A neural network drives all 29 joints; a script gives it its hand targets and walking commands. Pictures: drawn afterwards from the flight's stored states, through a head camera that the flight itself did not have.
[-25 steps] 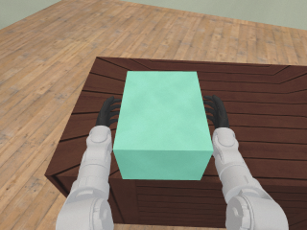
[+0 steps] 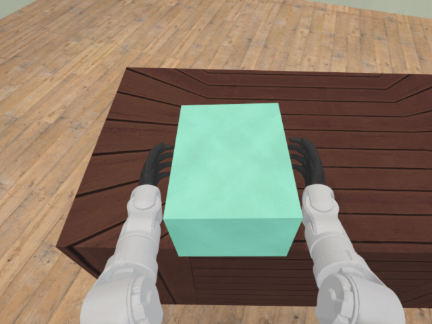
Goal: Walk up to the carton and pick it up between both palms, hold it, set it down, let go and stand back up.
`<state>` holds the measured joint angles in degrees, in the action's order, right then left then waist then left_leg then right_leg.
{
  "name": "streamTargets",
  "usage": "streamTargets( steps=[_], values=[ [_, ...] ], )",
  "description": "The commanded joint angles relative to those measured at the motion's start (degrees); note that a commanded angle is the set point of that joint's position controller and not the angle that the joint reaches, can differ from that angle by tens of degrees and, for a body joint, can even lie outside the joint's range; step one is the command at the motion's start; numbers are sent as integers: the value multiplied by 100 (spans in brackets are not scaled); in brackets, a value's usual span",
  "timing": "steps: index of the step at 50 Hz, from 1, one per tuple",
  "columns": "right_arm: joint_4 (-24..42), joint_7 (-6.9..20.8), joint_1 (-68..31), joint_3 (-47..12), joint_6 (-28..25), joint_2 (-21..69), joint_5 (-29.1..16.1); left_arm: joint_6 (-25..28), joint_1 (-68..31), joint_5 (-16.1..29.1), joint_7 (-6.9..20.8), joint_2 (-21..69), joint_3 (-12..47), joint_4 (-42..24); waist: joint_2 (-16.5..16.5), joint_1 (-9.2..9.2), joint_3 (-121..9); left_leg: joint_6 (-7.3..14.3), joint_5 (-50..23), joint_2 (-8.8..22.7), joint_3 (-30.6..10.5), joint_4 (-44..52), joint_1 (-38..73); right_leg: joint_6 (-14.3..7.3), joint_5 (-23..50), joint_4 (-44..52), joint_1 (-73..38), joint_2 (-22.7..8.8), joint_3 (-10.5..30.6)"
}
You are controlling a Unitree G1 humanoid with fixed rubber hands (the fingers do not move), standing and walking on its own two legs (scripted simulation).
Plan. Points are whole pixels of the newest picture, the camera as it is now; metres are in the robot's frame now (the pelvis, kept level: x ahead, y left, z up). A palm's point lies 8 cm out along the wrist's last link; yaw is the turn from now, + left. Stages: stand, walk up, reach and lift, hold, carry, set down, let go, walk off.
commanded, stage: set down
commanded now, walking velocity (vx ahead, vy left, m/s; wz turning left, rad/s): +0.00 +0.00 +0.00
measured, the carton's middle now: (230, 176) +0.42 -0.01 -0.01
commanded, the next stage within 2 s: none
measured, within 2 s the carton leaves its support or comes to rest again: rests again in 0.86 s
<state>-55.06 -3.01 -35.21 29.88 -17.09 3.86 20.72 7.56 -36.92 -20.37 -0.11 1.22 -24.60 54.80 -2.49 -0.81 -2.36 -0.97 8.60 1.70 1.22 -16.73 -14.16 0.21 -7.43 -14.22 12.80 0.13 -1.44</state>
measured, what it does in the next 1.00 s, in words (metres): stands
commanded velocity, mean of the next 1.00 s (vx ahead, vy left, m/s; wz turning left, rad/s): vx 0.00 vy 0.00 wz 0.00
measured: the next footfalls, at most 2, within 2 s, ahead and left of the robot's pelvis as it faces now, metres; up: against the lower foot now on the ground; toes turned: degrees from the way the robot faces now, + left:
none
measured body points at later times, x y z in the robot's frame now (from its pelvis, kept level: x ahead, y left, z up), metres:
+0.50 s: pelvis +0.01 +0.00 +0.00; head +0.06 +0.02 +0.44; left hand +0.41 +0.16 +0.01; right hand +0.40 -0.16 +0.03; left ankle -0.01 +0.12 -0.75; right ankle -0.01 -0.12 -0.75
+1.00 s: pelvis +0.00 +0.00 +0.00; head +0.07 +0.03 +0.44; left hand +0.41 +0.16 +0.01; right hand +0.39 -0.16 +0.03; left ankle -0.01 +0.12 -0.75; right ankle -0.01 -0.12 -0.75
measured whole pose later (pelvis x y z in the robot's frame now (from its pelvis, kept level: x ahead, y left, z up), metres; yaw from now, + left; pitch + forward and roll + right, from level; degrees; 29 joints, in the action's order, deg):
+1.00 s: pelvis +0.00 +0.00 +0.00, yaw +0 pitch +12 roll -1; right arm -59.8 -3.3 -38.3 36.1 -25.4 3.9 26.4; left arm 17.0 -40.2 -23.0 -1.2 0.4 -28.3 61.3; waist -2.2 -0.6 -3.4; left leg -0.6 8.1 1.6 1.3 -17.7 -21.3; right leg 0.4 -6.2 -13.9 19.3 0.0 -1.4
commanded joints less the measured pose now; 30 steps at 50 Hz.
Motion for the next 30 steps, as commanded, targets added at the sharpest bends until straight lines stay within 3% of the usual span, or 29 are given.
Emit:
streamTargets(
  steps=[1,2,4,6,8,9,13,14,15,16,17,18,19,21,25,26,27,29,30],
  values=[
    [158,682,-3064,-1688,-637,2906,356,708,-3434,0,338,2996,1422,-540,209,-14,-3001,-209,-2006,-109,481,-125,657,209,2826,-466,-1584,33,-418],
    [88,673,-3082,-1651,-629,2899,389,733,-3410,-72,355,2977,1446,-410,201,-76,-2867,-172,-1847,-146,494,-66,588,244,2736,-399,-1620,23,-395],
    [-46,685,-2859,-1710,-594,2931,331,686,-3258,-98,387,2820,1371,-346,284,5,-2632,-187,-1680,-98,508,-6,379,207,2809,-473,-1674,-28,-347],
    [74,644,-3077,-1717,-661,2955,349,771,-3378,50,400,2862,1491,-269,102,16,-2927,-169,-1692,-137,482,-95,357,241,3001,-549,-1759,-40,-354],
    [-49,616,-2993,-1612,-680,2885,444,847,-3412,140,405,2910,1522,-190,199,-76,-3004,-231,-1725,-109,449,-91,374,233,2943,-530,-1588,-1,-375],
    [-85,610,-3008,-1622,-701,2889,398,894,-3446,78,379,2885,1495,-203,239,-17,-3114,-208,-1740,-117,449,-90,382,208,2981,-499,-1598,-58,-349],
    [-179,644,-2948,-1531,-752,2878,461,989,-3356,129,352,2946,1602,-144,410,-112,-3193,-308,-1942,-68,471,-187,467,168,2965,-529,-1409,-24,-394],
    [-276,650,-2906,-1559,-733,2879,462,988,-3358,60,360,2936,1440,-67,349,-30,-3079,-293,-2057,-76,449,-214,531,168,2990,-494,-1360,24,-397],
    [-251,645,-2863,-1542,-760,2837,468,1002,-3300,120,369,2911,1514,67,247,-150,-2957,-295,-2117,-58,442,-238,490,178,2959,-502,-1378,38,-398],
    [-369,641,-2855,-1499,-786,2810,523,1056,-3252,97,352,2930,1513,-64,277,-80,-3139,-323,-2202,-26,412,-273,678,154,3014,-499,-1126,46,-387],
    [-453,653,-2812,-1542,-812,2807,445,1067,-3402,22,326,2982,1600,-136,521,-153,-3181,-374,-2390,-68,459,-348,697,93,3015,-477,-1093,60,-387],
    [-438,648,-2794,-1531,-856,2845,463,1074,-3208,106,310,3031,1566,45,428,-51,-3127,-372,-2453,-22,416,-374,761,103,3028,-515,-986,68,-384],
    [-469,657,-2826,-1504,-843,2789,447,1074,-3397,16,296,3030,1534,28,517,-115,-3104,-389,-2567,-3,419,-427,688,77,2952,-468,-913,55,-411],
    [-721,658,-2774,-1459,-839,2790,437,1095,-3246,9,298,3028,1553,48,459,-134,-2960,-387,-2437,15,374,-408,720,57,2819,-477,-889,72,-410],
    [-588,683,-2952,-1454,-860,2696,423,1075,-3178,31,312,3025,1472,233,245,30,-2925,-316,-2242,19,405,-421,706,90,2634,-461,-786,44,-372],
    [-503,652,-2918,-1405,-884,2703,494,1095,-3258,7,305,3047,1469,155,281,-16,-2997,-333,-2166,-60,404,-349,639,65,2572,-421,-836,95,-368],
    [-511,654,-3003,-1414,-871,2717,480,1105,-3252,-41,309,2956,1340,377,107,-65,-2865,-239,-1990,-1,389,-308,541,106,2574,-394,-942,32,-331],
    [-515,653,-2930,-1278,-838,2750,609,1127,-3226,-108,316,2805,1306,312,228,-63,-2971,-214,-1723,-49,468,-214,260,104,2558,-420,-1117,8,-289],
    [-584,655,-2929,-1221,-808,2729,674,1129,-3194,-116,335,2794,1178,364,132,-32,-2900,-190,-1583,-80,426,-148,277,123,2401,-425,-1048,43,-310]
  ],
)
